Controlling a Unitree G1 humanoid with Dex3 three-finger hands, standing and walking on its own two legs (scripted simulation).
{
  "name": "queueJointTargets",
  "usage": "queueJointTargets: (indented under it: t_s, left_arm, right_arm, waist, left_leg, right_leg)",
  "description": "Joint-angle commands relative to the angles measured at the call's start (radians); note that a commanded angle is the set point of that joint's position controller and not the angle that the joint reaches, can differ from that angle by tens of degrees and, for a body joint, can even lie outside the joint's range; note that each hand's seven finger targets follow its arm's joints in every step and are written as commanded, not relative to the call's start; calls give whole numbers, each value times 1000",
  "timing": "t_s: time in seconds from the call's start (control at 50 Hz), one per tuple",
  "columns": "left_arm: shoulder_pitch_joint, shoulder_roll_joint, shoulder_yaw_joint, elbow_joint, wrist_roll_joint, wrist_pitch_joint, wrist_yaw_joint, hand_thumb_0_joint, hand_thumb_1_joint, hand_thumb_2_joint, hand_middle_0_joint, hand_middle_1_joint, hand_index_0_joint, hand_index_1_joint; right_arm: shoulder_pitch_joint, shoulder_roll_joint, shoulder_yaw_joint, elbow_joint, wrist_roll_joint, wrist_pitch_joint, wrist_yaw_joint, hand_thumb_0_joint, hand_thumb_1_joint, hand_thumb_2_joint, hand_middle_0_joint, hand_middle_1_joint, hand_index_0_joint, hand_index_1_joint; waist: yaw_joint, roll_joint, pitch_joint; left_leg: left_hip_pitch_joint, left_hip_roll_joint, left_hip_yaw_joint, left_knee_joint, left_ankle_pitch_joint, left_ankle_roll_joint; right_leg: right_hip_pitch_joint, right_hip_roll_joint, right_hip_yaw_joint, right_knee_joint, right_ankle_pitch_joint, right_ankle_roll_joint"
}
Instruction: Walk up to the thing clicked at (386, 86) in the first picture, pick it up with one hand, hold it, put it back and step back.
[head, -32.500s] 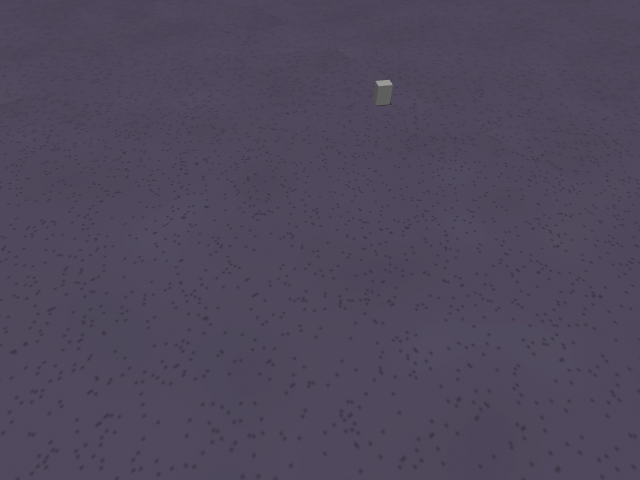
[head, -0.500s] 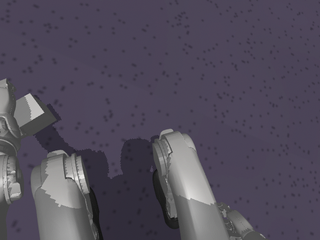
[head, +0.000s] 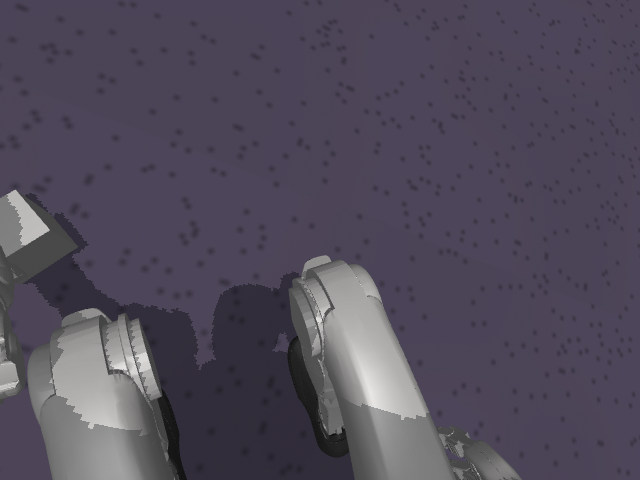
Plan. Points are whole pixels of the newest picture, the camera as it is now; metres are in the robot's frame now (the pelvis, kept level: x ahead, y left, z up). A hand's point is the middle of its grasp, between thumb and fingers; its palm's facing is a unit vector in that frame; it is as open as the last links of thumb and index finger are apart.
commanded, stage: rest palm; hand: left
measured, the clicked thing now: (18, 241) +0.43 +0.29 -0.25
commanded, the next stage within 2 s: close in 0.96 s
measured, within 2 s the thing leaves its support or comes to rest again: neither
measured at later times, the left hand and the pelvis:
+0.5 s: hand out of the picture +0.42 +0.31 -0.20, palm faces -0.40 -0.20 -0.90, open 12.9 cm; pelvis +0.00 +0.00 +0.00, yaw +0 degrees
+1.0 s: hand out of the picture +0.42 +0.30 -0.19, palm faces -0.40 -0.19 -0.89, open 12.3 cm; pelvis +0.00 +0.00 +0.00, yaw -1 degrees
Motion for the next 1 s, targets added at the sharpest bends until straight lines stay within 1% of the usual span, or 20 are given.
queueJointTargets:
  t_s: [0.0, 0.04, 0.12, 0.18, 0.2, 0.24, 0.32, 0.44, 0.58, 0.6, 0.66, 0.68, 0.72, 0.76, 0.82, 0.86, 0.88, 0.9, 0.96, 0.98]
  left_arm:
    - [-264, 217, -3, -109, 2, -13, 48, 0, -279, 757, -463, -521, -378, -608]
    - [-268, 220, 0, -86, 8, -14, 55, 0, -262, 745, -478, -505, -392, -593]
    - [-251, 225, 9, -43, 10, -12, 62, 0, -275, 759, -471, -506, -382, -597]
    - [-284, 187, -39, -44, 7, -17, 60, 0, -246, 744, -499, -490, -410, -581]
    - [-293, 201, -25, -36, 6, -17, 62, 0, -243, 750, -506, -484, -414, -579]
    - [-265, 239, 3, -14, 5, -20, 68, 0, -246, 735, -510, -469, -417, -565]
    - [-301, 218, -30, -24, 2, -30, 66, 0, -217, 729, -530, -473, -439, -566]
    - [-316, 268, 5, -23, -1, -32, 79, 0, -205, 737, -552, -453, -452, -555]
    - [-303, 229, -36, 17, -15, -31, 79, 0, -218, 723, -547, -445, -445, -549]
    - [-293, 263, -6, 21, -13, -32, 81, 0, -217, 726, -544, -454, -444, -556]
    - [-306, 226, -37, 9, -7, -31, 76, 0, -187, 738, -558, -477, -463, -574]
    - [-320, 248, -19, -39, 0, -33, 82, 0, -186, 740, -556, -482, -463, -577]
    - [-297, 240, -18, 28, 1, -27, 88, 0, -179, 726, -558, -467, -466, -562]
    - [-289, 243, -7, 11, 6, -27, 94, 0, -160, 746, -572, -478, -479, -574]
    - [-332, 213, -47, 33, -2, -21, 97, 0, -157, 739, -564, -504, -478, -592]
    - [-322, 252, -22, 28, 6, -20, 99, 0, -155, 721, -571, -487, -484, -575]
    - [-315, 227, -29, 30, 0, -19, 95, 0, -145, 717, -572, -489, -488, -575]
    - [-309, 207, -54, 55, -3, -18, 89, 0, -137, 725, -586, -491, -499, -580]
    - [-327, 242, -34, 5, -4, -24, 91, 0, -116, 720, -590, -503, -510, -586]
    - [-318, 249, -25, 31, 8, -21, 91, 0, -113, 741, -599, -510, -515, -596]
  right_arm:
    - [179, -245, -63, -6, 6, -16, -4, 0, -901, -904, 200, 299, 199, 299]
    - [197, -253, -62, 4, -2, -16, -3, 0, -901, -904, 200, 299, 199, 299]
    - [218, -253, -58, 18, -5, -20, 6, 0, -901, -904, 200, 299, 199, 299]
    - [196, -253, -51, 0, -8, -36, 13, 0, -902, -905, 200, 299, 199, 299]
    - [216, -258, -51, 10, -12, -39, 14, 0, -902, -905, 200, 299, 199, 299]
    - [214, -271, -55, 15, -6, -46, 12, 0, -903, -906, 200, 299, 199, 299]
    - [205, -262, -48, 11, -9, -55, 17, 0, -903, -907, 200, 299, 199, 299]
    - [223, -268, -39, 15, -13, -62, 21, 0, -903, -906, 200, 299, 199, 299]
    - [193, -264, -35, 3, -15, -67, 20, 0, -904, -907, 200, 299, 199, 299]
    - [212, -274, -39, 23, -14, -67, 17, 0, -903, -907, 200, 299, 199, 299]
    - [210, -267, -38, 19, -17, -68, 19, 0, -904, -907, 200, 299, 199, 299]
    - [207, -274, -41, 18, -13, -70, 19, 0, -903, -906, 200, 299, 199, 299]
    - [221, -275, -31, 22, -20, -71, 23, 0, -903, -906, 200, 299, 199, 299]
    - [216, -276, -38, 23, -15, -69, 23, 0, -902, -906, 200, 299, 199, 299]
    - [213, -269, -33, 22, -22, -76, 28, 0, -905, -907, 200, 299, 199, 299]
    - [222, -284, -36, 27, -24, -79, 28, 0, -905, -907, 200, 299, 199, 299]
    - [219, -278, -36, 18, -23, -80, 29, 0, -904, -907, 200, 299, 199, 299]
    - [208, -275, -36, 24, -26, -83, 29, 0, -906, -908, 200, 299, 199, 299]
    - [200, -279, -35, 19, -19, -87, 29, 0, -905, -908, 200, 299, 199, 299]
    - [211, -277, -27, 18, -23, -88, 33, 0, -906, -908, 200, 299, 199, 299]
  waist:
    - [-3, 309, -650]
    - [-30, 286, -622]
    - [-36, 276, -615]
    - [-51, 276, -587]
    - [-62, 259, -588]
    - [-40, 263, -577]
    - [-56, 274, -582]
    - [-58, 247, -593]
    - [-66, 259, -560]
    - [-60, 245, -559]
    - [-69, 276, -578]
    - [-50, 299, -603]
    - [-74, 274, -568]
    - [-62, 274, -575]
    - [-89, 266, -549]
    - [-79, 283, -542]
    - [-73, 275, -543]
    - [-94, 261, -524]
    - [-64, 294, -565]
    - [-75, 284, -560]
  left_leg:
    - [481, -5, 131, -233, 116, 64]
    - [459, -3, 129, -223, 115, 69]
    - [455, -1, 126, -214, 163, 69]
    - [442, -2, 122, -211, 126, 72]
    - [450, -1, 121, -205, 136, 73]
    - [439, -1, 117, -215, 108, 71]
    - [432, -1, 114, -211, 86, 73]
    - [418, 0, 116, -194, 127, 77]
    - [392, -2, 114, -214, 84, 72]
    - [390, 0, 111, -210, 77, 75]
    - [441, 0, 109, -221, 92, 66]
    - [463, 0, 109, -223, 104, 65]
    - [445, 0, 109, -216, 113, 68]
    - [440, 0, 110, -217, 122, 67]
    - [425, 0, 111, -213, 108, 69]
    - [426, -1, 111, -225, 93, 68]
    - [424, 0, 110, -221, 94, 69]
    - [424, -1, 107, -225, 68, 67]
    - [447, 0, 103, -233, 82, 65]
    - [454, -1, 103, -232, 92, 65]
  right_leg:
    - [309, 6, -120, -250, 184, -84]
    - [307, 9, -124, -259, 190, -78]
    - [333, 11, -124, -252, 245, -76]
    - [313, 12, -123, -260, 210, -75]
    - [320, 10, -126, -265, 218, -72]
    - [305, 10, -129, -263, 180, -76]
    - [314, 13, -121, -269, 161, -76]
    - [345, 11, -119, -271, 206, -67]
    - [349, 16, -112, -284, 154, -72]
    - [336, 15, -120, -284, 148, -70]
    - [330, 16, -130, -271, 168, -75]
    - [319, 13, -136, -270, 176, -76]
    - [325, 13, -137, -267, 195, -74]
    - [324, 16, -136, -269, 203, -73]
    - [319, 15, -130, -276, 195, -72]
    - [315, 14, -130, -280, 170, -75]
    - [311, 13, -132, -281, 167, -74]
    - [298, 16, -132, -283, 140, -75]
    - [305, 14, -135, -274, 153, -78]
    - [305, 10, -142, -268, 164, -77]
